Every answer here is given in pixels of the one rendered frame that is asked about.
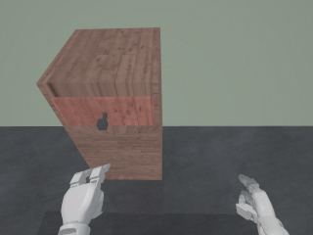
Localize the robot right hand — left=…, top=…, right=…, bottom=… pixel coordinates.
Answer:
left=236, top=174, right=276, bottom=223

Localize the right robot forearm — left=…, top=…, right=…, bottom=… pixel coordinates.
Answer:
left=256, top=215, right=290, bottom=235

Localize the left robot forearm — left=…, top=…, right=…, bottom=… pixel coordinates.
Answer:
left=58, top=222, right=91, bottom=235

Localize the cabinet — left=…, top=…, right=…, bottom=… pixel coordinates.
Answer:
left=36, top=27, right=162, bottom=180

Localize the handle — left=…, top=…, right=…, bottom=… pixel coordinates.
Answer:
left=96, top=113, right=109, bottom=130

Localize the drawer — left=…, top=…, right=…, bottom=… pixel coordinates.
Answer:
left=51, top=96, right=155, bottom=126

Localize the robot left hand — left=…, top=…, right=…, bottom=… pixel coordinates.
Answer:
left=61, top=164, right=111, bottom=225

